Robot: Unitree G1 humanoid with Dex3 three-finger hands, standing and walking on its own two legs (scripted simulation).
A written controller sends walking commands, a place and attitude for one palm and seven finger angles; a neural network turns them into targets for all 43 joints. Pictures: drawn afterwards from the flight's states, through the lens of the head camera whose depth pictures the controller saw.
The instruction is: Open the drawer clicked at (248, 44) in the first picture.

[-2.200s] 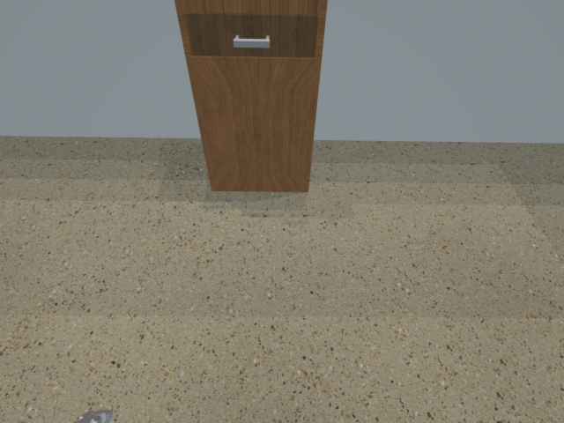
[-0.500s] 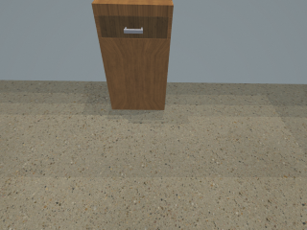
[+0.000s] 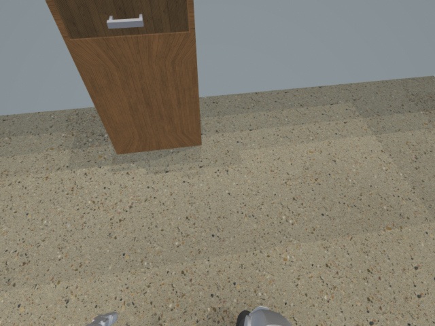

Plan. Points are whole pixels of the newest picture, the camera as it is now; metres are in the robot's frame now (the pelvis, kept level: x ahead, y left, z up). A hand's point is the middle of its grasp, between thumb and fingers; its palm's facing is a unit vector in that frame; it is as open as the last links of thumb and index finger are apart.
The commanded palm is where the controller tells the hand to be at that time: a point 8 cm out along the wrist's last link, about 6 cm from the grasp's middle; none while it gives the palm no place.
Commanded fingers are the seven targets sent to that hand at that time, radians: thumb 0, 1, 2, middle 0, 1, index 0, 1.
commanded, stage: walk to a spot facing it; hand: left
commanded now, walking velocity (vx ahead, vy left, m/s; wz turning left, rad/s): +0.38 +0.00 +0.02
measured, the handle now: (125, 20) +1.06 +0.37 +0.02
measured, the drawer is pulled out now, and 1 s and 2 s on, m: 0.00 0.00 0.00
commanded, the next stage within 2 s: turn to face it in 0.36 s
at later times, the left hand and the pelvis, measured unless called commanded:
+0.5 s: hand (124, 323) +0.15 +0.20 -0.17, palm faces +0.13 -0.98 -0.13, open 7.3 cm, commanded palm none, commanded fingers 0.00 0.90 0.90 -0.20 -0.30 -0.20 -0.30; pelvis +0.20 +0.04 +0.01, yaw +2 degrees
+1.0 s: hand (141, 234) +0.33 +0.20 -0.14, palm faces +0.21 -0.95 -0.21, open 7.3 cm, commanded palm none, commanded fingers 0.00 0.90 0.90 -0.20 -0.30 -0.20 -0.30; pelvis +0.33 +0.02 +0.03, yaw +9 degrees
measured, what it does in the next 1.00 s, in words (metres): walks ahead: left foot, then right foot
